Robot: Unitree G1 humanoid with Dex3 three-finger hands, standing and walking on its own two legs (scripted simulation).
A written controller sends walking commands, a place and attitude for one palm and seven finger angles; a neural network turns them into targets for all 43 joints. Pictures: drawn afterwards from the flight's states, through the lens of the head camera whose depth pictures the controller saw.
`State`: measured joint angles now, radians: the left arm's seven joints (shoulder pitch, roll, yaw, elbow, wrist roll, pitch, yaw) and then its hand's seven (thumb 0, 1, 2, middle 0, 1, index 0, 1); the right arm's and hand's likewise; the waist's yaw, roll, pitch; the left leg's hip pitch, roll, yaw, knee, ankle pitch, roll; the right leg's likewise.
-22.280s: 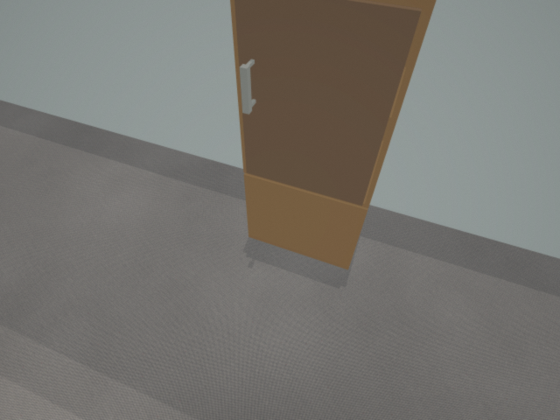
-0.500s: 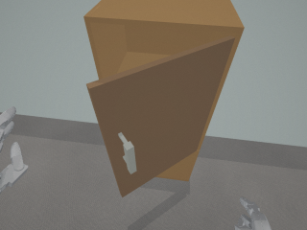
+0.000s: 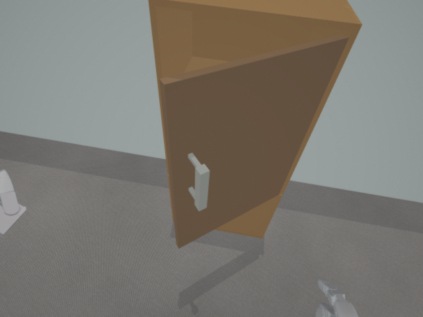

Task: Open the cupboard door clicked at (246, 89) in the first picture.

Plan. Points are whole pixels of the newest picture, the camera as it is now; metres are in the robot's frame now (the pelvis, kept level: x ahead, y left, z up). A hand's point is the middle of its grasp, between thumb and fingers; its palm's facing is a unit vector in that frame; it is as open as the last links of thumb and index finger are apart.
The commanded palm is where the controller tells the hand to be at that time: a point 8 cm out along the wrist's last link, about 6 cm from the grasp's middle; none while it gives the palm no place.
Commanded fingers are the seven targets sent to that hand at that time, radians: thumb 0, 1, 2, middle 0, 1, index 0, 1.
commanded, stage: step back with the hand held close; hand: left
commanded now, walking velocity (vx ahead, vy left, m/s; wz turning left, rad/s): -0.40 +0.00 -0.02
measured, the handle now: (196, 182) +0.38 +0.05 +0.03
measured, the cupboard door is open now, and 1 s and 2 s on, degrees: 41 41 41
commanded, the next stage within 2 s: stop stepping back and stand still in 0.28 s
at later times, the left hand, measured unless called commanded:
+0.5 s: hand out of the picture +0.04 +0.17 +0.21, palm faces +0.26 -0.70 -0.67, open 7.4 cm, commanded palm +0.02 +0.21 +0.20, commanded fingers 0.00 0.90 0.90 -0.20 -0.30 -0.20 -0.30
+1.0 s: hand out of the picture -0.05 +0.23 +0.22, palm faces +0.50 -0.73 -0.46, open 7.4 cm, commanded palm -0.10 +0.25 +0.20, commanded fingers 0.00 0.90 0.90 -0.20 -0.30 -0.20 -0.30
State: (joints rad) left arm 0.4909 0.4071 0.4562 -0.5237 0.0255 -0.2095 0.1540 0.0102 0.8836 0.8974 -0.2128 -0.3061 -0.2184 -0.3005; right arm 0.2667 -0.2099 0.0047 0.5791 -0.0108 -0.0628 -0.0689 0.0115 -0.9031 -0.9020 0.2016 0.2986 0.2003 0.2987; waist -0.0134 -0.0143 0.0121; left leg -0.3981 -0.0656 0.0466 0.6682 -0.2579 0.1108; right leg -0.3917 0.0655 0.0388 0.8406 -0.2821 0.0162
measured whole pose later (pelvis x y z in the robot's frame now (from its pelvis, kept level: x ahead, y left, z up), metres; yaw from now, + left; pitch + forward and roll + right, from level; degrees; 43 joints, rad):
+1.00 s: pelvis -0.25 -0.04 +0.02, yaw -2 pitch -1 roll -1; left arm 0.51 0.45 0.49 -0.43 -0.02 -0.21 0.18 0.01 0.89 0.90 -0.21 -0.31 -0.22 -0.30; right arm 0.27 -0.17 0.02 0.62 0.01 -0.13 -0.07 0.01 -0.90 -0.90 0.20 0.30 0.20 0.30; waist -0.02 0.00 -0.06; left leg -0.21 0.03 0.03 0.51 -0.29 0.02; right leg -0.36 0.01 -0.08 0.84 -0.42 0.01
